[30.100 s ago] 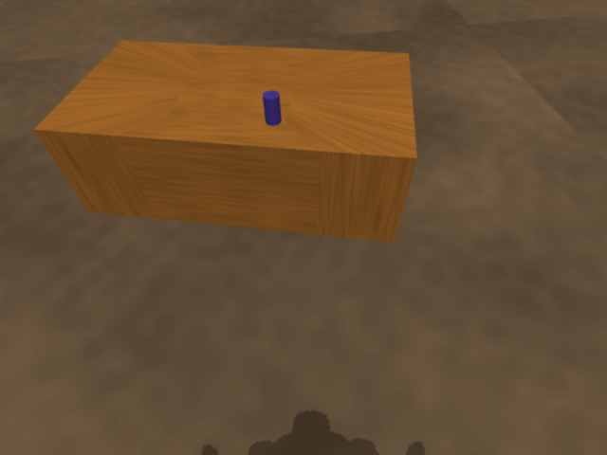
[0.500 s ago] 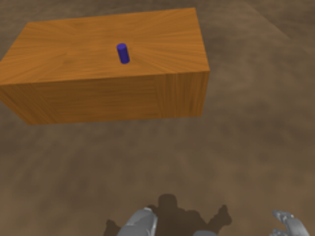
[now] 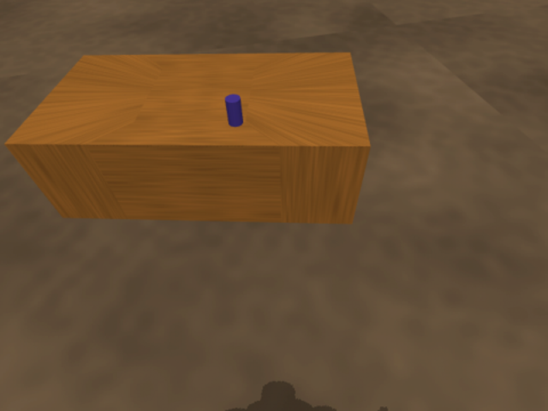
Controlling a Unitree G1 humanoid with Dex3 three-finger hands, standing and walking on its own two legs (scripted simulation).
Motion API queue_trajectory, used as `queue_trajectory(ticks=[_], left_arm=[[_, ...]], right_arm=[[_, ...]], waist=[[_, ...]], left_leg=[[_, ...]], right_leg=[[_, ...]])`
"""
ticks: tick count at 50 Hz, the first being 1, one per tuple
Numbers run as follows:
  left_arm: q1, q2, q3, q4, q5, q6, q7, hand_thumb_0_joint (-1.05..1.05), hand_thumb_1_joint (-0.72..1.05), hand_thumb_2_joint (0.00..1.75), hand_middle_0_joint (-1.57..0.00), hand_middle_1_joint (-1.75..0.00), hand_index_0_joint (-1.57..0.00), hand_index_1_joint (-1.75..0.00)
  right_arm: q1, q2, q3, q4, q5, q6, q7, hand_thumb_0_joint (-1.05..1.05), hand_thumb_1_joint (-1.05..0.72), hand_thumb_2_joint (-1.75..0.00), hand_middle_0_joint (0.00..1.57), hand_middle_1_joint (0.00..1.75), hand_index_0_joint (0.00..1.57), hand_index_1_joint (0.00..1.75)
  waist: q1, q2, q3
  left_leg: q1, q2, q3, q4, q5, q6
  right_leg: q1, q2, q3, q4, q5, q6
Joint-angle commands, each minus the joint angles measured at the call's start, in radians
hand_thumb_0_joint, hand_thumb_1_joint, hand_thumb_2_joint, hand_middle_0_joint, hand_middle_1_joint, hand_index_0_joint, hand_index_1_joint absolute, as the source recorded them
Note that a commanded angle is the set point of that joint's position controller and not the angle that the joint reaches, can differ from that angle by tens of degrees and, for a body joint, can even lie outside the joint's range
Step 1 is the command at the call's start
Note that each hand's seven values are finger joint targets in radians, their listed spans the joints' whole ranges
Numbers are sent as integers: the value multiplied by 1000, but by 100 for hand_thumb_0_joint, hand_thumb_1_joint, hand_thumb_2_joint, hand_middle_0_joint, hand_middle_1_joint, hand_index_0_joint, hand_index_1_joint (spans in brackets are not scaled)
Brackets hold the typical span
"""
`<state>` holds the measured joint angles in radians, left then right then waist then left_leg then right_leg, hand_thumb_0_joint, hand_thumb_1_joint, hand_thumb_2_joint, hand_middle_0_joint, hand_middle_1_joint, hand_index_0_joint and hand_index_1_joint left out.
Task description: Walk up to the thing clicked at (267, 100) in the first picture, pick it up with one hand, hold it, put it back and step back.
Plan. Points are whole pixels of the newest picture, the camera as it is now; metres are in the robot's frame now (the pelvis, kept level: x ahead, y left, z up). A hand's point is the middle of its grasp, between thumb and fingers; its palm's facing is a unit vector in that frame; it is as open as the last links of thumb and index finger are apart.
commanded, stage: step back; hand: left
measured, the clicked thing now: (234, 110) +1.17 +0.17 -0.26
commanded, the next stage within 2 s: stand in 0.58 s
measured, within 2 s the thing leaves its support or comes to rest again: neither
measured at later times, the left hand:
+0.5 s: hand out of the picture +0.14 +0.29 -0.14, palm faces -0.01 -0.92 -0.39, open 7.4 cm
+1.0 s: hand out of the picture +0.12 +0.26 -0.13, palm faces -0.04 -0.94 -0.33, open 7.4 cm
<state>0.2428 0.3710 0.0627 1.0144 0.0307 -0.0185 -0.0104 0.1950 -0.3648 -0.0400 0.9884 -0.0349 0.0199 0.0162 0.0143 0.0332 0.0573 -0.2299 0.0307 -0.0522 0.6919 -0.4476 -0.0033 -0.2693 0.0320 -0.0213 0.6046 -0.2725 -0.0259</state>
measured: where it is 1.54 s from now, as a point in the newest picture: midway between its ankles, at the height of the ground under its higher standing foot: outside the picture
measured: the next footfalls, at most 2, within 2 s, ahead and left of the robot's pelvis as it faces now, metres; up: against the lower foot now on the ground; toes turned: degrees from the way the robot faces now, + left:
none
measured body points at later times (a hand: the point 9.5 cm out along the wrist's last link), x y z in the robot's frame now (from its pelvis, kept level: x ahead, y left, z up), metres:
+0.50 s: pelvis +0.03 +0.02 +0.01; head +0.05 +0.02 +0.45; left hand +0.14 +0.34 -0.11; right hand +0.13 -0.28 -0.12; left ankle +0.01 +0.14 -0.72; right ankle +0.03 -0.11 -0.72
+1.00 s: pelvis +0.02 +0.02 +0.02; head +0.02 +0.02 +0.47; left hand +0.12 +0.31 -0.11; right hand +0.10 -0.29 -0.11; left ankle +0.01 +0.14 -0.72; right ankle +0.03 -0.11 -0.72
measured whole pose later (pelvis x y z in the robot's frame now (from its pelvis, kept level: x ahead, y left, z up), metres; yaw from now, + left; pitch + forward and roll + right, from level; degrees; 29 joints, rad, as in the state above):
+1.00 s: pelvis +0.02 +0.02 +0.02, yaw -1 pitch -3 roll +0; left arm 0.07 0.33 -0.01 1.14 0.01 -0.02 0.00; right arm 0.07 -0.34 -0.01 1.14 0.00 -0.02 0.01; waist -0.01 0.00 0.06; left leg -0.06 0.01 0.02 0.31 -0.19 -0.01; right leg -0.12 -0.01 0.02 0.33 -0.16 0.01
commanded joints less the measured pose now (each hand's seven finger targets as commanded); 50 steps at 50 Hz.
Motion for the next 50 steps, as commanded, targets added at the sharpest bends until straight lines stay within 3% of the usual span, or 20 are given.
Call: queue_trajectory(ticks=[1,3,6,7,8,9,10,11,12,14,16,17,24,28,29,30,36,44,50], left_arm=[[-102,299,66,-99,1,-55,23,0,90,90,-20,-30,-20,-30],[-89,283,60,-85,7,-56,24,0,90,90,-20,-30,-20,-30],[-142,260,43,-95,2,-39,19,0,90,90,-20,-30,-20,-30],[-145,233,29,-97,-2,-34,18,0,90,90,-20,-30,-20,-30],[-129,194,13,-103,-7,-31,16,0,90,90,-20,-30,-20,-30],[-108,146,-2,-89,-24,-28,13,0,90,90,-20,-30,-20,-30],[-119,192,13,-73,-22,-24,19,0,90,90,-20,-30,-20,-30],[-104,197,14,-62,-20,-28,19,0,90,90,-20,-30,-20,-30],[-105,186,11,-60,-20,-33,18,0,90,90,-20,-30,-20,-30],[-72,197,13,-34,-23,-50,24,0,90,90,-20,-30,-20,-30],[-78,238,23,-28,-25,-52,29,0,90,90,-20,-30,-20,-30],[-84,244,25,-34,-24,-51,32,0,90,90,-20,-30,-20,-30],[-149,218,4,-34,-22,-37,38,0,90,90,-20,-30,-20,-30],[-166,217,4,-31,-21,-35,38,0,90,90,-20,-30,-20,-30],[-183,177,-17,-4,-35,-27,32,0,90,90,-20,-30,-20,-30],[-197,179,-17,-10,-35,-23,30,0,90,90,-20,-30,-20,-30],[-224,188,-22,24,-31,-20,29,0,90,90,-20,-30,-20,-30],[-232,185,-27,56,-26,-22,24,0,90,90,-20,-30,-20,-30],[-223,187,-27,72,-20,-22,20,0,90,90,-20,-30,-20,-30]], right_arm=[[-26,-205,-57,-63,6,-25,-14,0,-90,-90,20,30,20,30],[-25,-198,-61,-51,4,-30,-10,0,-90,-90,20,30,20,30],[23,-168,-61,-22,-2,-38,-7,0,-90,-90,20,30,20,30],[21,-169,-64,-18,-6,-43,-12,0,-90,-90,20,30,20,30],[22,-207,-76,-20,-16,-49,-17,0,-90,-90,20,30,20,30],[-50,-246,-73,-36,-12,-56,-19,0,-90,-90,20,30,20,30],[-97,-270,-74,-47,-5,-57,-16,0,-90,-90,20,30,20,30],[-127,-253,-67,-46,-3,-56,-14,0,-90,-90,20,30,20,30],[-137,-237,-60,-46,-7,-56,-14,0,-90,-90,20,30,20,30],[-145,-211,-47,-34,6,-54,-17,0,-90,-90,20,30,20,30],[-98,-190,-43,-25,19,-51,-23,0,-90,-90,20,30,20,30],[-90,-197,-47,-19,16,-50,-26,0,-90,-90,20,30,20,30],[-138,-202,-55,-2,16,-43,-26,0,-90,-90,20,30,20,30],[-142,-198,-54,8,16,-43,-27,0,-90,-90,20,30,20,30],[-146,-195,-36,20,33,-52,-25,0,-90,-90,20,30,20,30],[-143,-207,-37,23,34,-56,-25,0,-90,-90,20,30,20,30],[-174,-189,-25,49,33,-54,-24,0,-90,-90,20,30,20,30],[-182,-186,-17,80,31,-57,-22,0,-90,-90,20,30,20,30],[-179,-183,-13,94,26,-54,-17,0,-90,-90,20,30,20,30]], waist=[[-6,-85,44],[-3,-128,12],[-36,-159,-36],[-45,-138,-45],[-47,-55,-66],[-16,87,-51],[-7,74,-19],[10,50,-6],[13,59,0],[25,87,-63],[2,24,-123],[-1,11,-142],[-6,-19,-111],[-7,-32,-122],[-15,-43,-124],[-19,-38,-115],[-19,-30,-143],[-19,-5,-122],[-18,-21,-51]], left_leg=[[-173,1,-45,143,-85,17],[-131,7,-20,98,-55,22],[48,-22,52,-144,54,26],[95,-13,23,-252,107,33],[148,75,-116,-321,105,56],[92,201,-299,-416,-21,114],[-23,264,-313,-419,-51,169],[-62,250,-263,-393,11,170],[-42,204,-192,-357,142,144],[-5,124,-63,-238,464,74],[-7,65,-5,-180,484,33],[11,67,-1,-158,522,30],[55,94,-22,-213,457,64],[63,90,-3,-219,510,57],[110,103,-50,-279,586,53],[107,114,-55,-299,612,53],[179,102,-24,-352,595,29],[169,102,-16,-419,480,16],[139,94,-26,-461,267,17]], right_leg=[[-27,-349,506,-339,-327,-192],[-37,-308,415,-311,-249,-158],[-104,-231,262,-226,-120,-108],[-111,-199,216,-175,-48,-78],[-162,-152,174,-78,29,-42],[-181,-49,84,20,-66,3],[-96,-41,40,67,-172,7],[-30,-45,50,53,-154,6],[-13,-45,51,-16,-106,-2],[115,-76,89,-138,198,-6],[189,-135,157,-86,394,-38],[195,-155,173,-66,448,-55],[107,-127,141,-68,360,-39],[137,-128,135,-63,390,-34],[131,-138,135,-111,448,-19],[152,-127,127,-122,433,-5],[215,-151,123,-213,448,-2],[222,-158,128,-290,350,9],[134,-148,133,-347,151,16]])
